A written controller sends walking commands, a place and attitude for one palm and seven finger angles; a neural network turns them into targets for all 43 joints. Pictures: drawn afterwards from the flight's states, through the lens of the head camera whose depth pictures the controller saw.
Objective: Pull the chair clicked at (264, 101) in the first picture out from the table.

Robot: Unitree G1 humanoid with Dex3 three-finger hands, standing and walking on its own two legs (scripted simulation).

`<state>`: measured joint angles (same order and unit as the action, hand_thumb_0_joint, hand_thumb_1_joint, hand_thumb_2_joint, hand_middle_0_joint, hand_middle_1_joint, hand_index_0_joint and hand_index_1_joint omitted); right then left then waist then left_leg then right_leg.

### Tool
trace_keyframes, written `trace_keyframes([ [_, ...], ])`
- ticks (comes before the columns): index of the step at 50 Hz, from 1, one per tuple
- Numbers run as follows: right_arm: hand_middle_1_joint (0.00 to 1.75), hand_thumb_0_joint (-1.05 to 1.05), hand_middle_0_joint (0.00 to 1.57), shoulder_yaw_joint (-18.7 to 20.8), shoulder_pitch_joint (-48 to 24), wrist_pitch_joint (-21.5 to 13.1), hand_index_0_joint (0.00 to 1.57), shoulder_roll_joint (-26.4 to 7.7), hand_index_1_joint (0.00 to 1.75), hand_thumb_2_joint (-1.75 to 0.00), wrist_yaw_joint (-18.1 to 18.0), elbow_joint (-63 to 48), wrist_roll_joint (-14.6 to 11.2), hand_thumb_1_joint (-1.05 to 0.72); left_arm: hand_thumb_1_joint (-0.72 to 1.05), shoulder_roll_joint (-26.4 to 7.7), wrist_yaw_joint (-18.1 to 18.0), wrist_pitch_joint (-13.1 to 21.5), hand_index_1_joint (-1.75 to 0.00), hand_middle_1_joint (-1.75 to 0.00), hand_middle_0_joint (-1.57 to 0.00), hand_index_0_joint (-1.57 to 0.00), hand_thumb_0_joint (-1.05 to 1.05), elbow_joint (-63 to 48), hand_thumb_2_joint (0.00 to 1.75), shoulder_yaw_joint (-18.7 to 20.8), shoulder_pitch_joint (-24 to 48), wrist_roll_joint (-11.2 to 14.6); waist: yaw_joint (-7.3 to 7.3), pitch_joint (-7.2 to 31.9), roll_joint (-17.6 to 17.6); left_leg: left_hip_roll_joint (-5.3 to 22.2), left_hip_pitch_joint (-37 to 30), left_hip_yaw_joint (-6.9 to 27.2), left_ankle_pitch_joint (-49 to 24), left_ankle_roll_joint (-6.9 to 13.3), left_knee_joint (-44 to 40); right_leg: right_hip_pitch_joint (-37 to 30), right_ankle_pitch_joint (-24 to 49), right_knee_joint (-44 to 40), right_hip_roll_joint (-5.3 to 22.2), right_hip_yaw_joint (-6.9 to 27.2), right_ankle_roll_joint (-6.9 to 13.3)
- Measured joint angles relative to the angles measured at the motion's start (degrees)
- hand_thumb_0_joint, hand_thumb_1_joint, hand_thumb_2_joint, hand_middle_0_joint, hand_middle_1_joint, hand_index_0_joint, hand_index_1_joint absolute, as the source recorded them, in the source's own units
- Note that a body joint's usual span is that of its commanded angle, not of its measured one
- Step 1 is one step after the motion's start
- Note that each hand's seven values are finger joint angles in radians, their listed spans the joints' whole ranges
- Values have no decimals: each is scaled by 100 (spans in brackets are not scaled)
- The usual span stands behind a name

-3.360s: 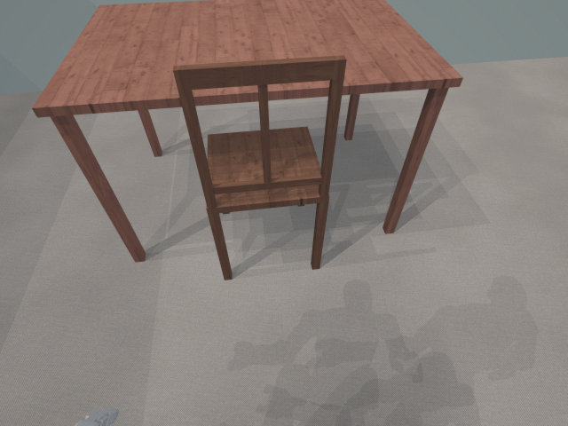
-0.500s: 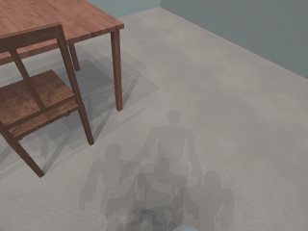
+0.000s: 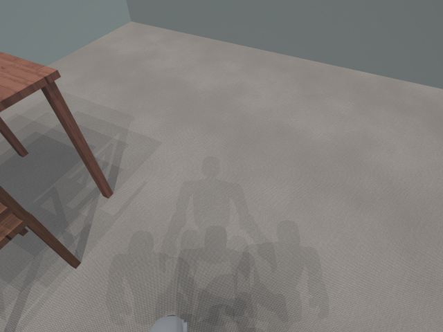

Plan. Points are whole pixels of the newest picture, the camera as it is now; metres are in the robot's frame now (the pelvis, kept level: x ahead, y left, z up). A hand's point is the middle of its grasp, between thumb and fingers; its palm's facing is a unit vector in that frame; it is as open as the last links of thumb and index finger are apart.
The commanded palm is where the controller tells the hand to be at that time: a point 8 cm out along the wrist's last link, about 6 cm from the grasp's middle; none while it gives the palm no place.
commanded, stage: walk to a spot facing it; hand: left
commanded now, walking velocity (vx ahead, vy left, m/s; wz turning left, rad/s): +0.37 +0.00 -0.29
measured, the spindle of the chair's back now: out of the picture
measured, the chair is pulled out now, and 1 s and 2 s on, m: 0.00 0.00 0.00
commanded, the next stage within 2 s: turn to face it in 1.02 s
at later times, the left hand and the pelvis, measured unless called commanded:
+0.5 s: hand (112, 278) +0.27 +0.28 -0.18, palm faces -0.12 -0.98 -0.15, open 7.4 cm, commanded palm none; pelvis +0.21 +0.10 +0.00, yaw -14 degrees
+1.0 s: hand (193, 192) +0.53 +0.11 -0.19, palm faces -0.48 -0.86 -0.17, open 7.4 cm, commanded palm none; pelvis +0.34 +0.02 -0.03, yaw -29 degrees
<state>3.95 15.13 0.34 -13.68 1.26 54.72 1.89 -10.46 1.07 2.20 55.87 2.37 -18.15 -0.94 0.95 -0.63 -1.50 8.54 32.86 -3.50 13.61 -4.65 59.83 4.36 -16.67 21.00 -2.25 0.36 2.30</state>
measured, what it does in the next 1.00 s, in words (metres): walks ahead, turning right: left foot, then right foot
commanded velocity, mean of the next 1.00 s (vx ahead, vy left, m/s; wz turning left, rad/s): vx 0.18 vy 0.00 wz -0.54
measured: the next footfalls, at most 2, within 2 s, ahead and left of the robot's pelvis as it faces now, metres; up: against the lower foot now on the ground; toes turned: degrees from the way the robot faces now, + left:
left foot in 0.22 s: +0.26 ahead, +0.14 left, +0.00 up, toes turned +1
right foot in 0.92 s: +0.40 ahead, -0.07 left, +0.00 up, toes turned -36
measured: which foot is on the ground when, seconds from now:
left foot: up 0.00-0.20, down 0.22-0.92, up 0.94-1.00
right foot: down 0.00-0.22, up 0.24-0.90, down 0.92-1.00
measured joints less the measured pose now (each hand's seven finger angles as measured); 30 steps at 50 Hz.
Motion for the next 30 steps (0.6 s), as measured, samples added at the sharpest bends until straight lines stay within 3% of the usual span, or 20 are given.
trace_keyframes([
  [6, 30, 1, 20, -49, -574, -45, 20, 142, 30, -90, 51, -191, -31, -91, 91, 100, -78, 52, -29, -30, -20, -20, 0, 311, 89, -24, -529, -46, -305, -113, 45, -138, 203, -12, -241, 55, -832, -518, -243, -271, -16, 313, -138],
  [9, 30, 1, 20, -98, -804, -112, 20, 240, 30, -90, 69, -278, -59, -91, 91, 87, -112, 26, -29, -30, -20, -20, 0, 462, 89, -5, -750, -70, -458, -167, 148, -316, -129, -112, -137, 180, -1659, -729, -558, -156, 61, 469, -270],
  [11, 30, 1, 20, -161, -889, -252, 20, 302, 30, -90, 43, -371, -55, -91, 91, 63, -116, 7, -29, -30, -20, -20, 0, 560, 89, 36, -912, -54, -495, -190, 241, -471, -603, -190, -314, 321, -2352, -663, -976, 425, 120, 602, -330],
  [14, 30, 1, 20, -245, -955, -420, 20, 437, 30, -90, -38, -422, -24, -91, 91, -7, -88, -142, -29, -30, -20, -20, 1, 705, 89, 126, -792, 7, -495, -354, 393, -465, -788, -468, -4, 818, -1911, 392, -1241, 3187, 122, 539, -146],
  [17, 30, 1, 20, -286, -724, -437, 20, 585, 30, -90, -118, -303, -37, -91, 91, -126, -37, -223, -29, -30, -20, -19, 1, 666, 89, 216, -513, -43, -460, -347, 488, -502, -1328, -706, 131, 895, -2322, 1462, -487, 4858, 272, 203, -96],
  [20, 30, 0, 20, -209, -371, -495, 20, 672, 30, -90, -233, -92, -122, -92, 91, -190, 12, -260, -29, -30, -20, -19, 1, 448, 89, 291, -206, -73, -457, -282, 484, -584, -1852, -878, 18, 873, -2968, 2235, 204, 5141, 444, 17, -165],
  [23, 30, -2, 20, -86, -86, -528, 20, 523, 30, -90, -309, 35, -148, -95, 91, -173, 33, -305, -29, -30, -19, -19, 1, 252, 89, 348, -7, -86, -400, -149, 423, -660, -2252, -1078, -23, 938, -3459, 2802, 627, 5088, 542, -11, -251],
  [30, 30, -1, 20, -125, 589, -513, 20, 494, 30, -90, -320, 329, -144, -94, 91, -181, 77, -448, -29, -30, -19, -19, 0, 85, 90, 412, 386, -116, -227, -16, 432, -795, -2897, -1530, 204, 945, -3964, 3453, 1226, 4798, 697, -89, -401],
])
